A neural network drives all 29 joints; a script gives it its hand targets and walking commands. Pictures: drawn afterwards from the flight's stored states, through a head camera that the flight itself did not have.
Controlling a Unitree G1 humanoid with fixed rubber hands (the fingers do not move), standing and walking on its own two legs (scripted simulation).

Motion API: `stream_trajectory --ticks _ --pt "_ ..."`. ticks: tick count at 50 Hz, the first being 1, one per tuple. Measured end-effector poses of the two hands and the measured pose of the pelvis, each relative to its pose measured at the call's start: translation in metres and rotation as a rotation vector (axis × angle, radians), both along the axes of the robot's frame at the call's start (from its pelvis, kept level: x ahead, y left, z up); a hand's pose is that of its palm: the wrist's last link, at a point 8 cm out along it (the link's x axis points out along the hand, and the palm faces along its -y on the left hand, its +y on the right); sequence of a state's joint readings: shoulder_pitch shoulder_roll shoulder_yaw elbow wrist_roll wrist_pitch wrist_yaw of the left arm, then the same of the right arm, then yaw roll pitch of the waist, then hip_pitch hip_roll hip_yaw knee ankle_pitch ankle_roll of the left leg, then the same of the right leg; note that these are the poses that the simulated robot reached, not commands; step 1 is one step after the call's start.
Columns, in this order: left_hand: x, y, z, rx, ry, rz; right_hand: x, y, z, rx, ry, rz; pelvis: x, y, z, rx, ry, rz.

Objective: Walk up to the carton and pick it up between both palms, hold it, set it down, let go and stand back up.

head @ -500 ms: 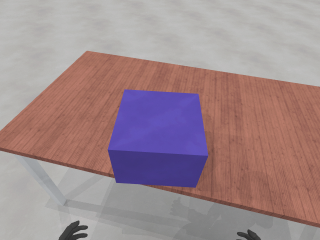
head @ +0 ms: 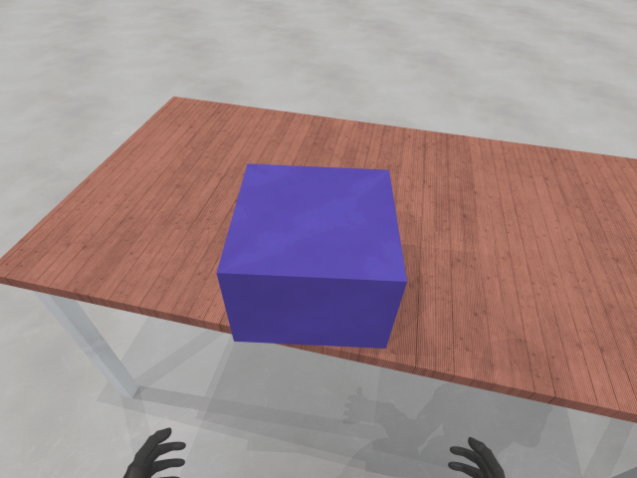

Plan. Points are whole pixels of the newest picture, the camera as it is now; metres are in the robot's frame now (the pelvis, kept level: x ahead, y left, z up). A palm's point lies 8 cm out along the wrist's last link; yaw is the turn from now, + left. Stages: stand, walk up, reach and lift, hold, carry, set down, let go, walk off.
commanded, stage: set down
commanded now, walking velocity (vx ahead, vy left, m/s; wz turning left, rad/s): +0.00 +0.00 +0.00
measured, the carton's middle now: (314, 252) +0.50 +0.04 -0.03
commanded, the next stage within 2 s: let go in 0.58 s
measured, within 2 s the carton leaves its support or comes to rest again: neither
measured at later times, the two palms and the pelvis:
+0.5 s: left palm out of the picture +0.15 +0.24 -0.10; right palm out of the picture +0.14 -0.21 -0.11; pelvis -0.02 +0.00 -0.01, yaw +0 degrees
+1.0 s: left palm (161, 466) +0.18 +0.23 -0.10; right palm out of the picture +0.17 -0.21 -0.10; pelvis +0.00 +0.00 +0.00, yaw +1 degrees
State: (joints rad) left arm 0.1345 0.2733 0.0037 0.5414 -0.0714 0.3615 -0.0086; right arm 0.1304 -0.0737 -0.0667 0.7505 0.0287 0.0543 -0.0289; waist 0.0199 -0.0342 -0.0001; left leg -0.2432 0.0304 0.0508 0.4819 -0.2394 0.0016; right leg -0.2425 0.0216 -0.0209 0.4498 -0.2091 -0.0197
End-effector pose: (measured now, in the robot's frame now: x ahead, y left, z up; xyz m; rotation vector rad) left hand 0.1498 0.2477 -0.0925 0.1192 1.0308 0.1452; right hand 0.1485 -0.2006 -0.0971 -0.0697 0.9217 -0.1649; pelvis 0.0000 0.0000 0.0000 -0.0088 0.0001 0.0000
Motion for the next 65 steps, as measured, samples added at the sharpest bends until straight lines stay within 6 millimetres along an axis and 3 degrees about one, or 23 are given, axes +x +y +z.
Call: stream_trajectory --ticks 12,20,26,36,42,54,65 --pt "0.008 -0.008 -0.005 -0.002 0.012 0.004 -0.006 -0.006 -0.002 -0.013 0.018 0.008 -0.019 0.003 -0.004 0.004 -0.001 -0.007" --pt "0.002 -0.008 -0.009 0.005 0.075 0.012 -0.01 -0.007 -0.007 -0.005 0.061 0.014 -0.022 0.003 -0.005 0.003 0.003 0.0" --pt "0.006 -0.011 -0.013 0.005 0.107 0.022 -0.002 -0.005 -0.01 0.002 0.08 0.019 -0.022 0.003 -0.007 0.003 0.01 0.006" --pt "0.016 -0.013 0.001 0.019 0.02 -0.023 0.009 -0.01 0.002 -0.022 -0.002 0.03 -0.013 0.003 -0.003 0.002 0.002 -0.004" --pt "0.01 -0.01 -0.008 0.021 0.157 0.005 0.004 -0.016 -0.007 -0.003 0.117 0.007 -0.004 0.002 -0.001 0.002 0.001 0.001" --pt "0.039 -0.021 -0.01 0.017 0.022 -0.053 0.027 -0.013 -0.003 -0.036 -0.01 0.041 0.006 0.005 -0.002 0.0 0.036 0.001" --pt "0.016 -0.008 -0.019 0.029 0.102 -0.013 0.009 -0.007 -0.015 -0.047 0.087 0.046 0.013 0.011 0.0 -0.007 0.019 0.021"
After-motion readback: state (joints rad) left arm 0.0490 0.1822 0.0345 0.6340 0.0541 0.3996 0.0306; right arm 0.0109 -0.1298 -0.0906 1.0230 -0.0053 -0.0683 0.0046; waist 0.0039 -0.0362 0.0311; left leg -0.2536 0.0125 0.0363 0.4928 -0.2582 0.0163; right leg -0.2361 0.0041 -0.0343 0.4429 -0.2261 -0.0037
